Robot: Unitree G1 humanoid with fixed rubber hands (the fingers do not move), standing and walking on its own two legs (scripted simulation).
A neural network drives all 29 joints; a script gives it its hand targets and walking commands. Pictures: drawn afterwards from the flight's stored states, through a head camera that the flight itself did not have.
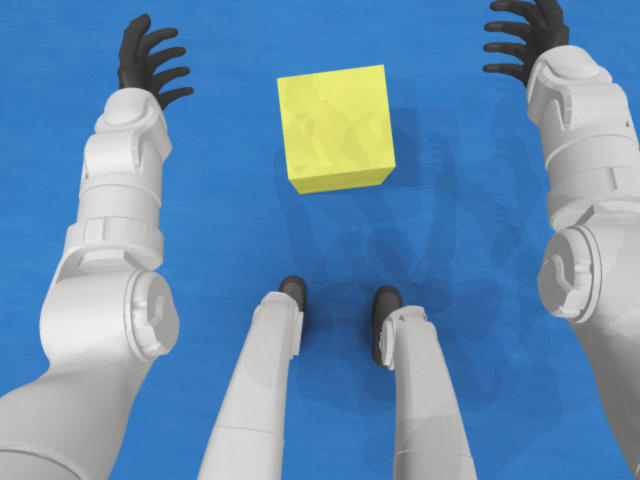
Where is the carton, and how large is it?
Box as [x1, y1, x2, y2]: [277, 65, 395, 193]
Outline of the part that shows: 383,65 277,78 288,179 299,193 380,184 395,166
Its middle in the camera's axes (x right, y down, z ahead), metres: +0.03 -0.23 +0.87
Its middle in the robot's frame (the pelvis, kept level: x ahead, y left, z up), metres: +0.57 +0.05 -0.54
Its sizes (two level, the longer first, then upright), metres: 0.210 0.200 0.250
